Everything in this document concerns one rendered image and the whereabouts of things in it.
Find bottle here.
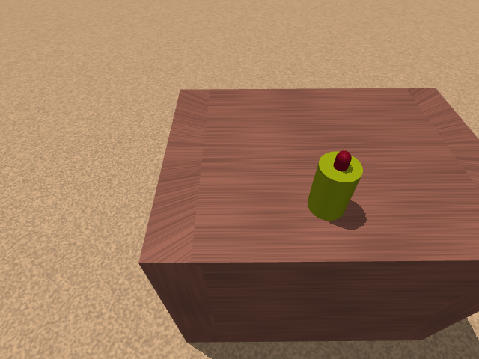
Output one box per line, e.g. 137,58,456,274
308,150,363,221

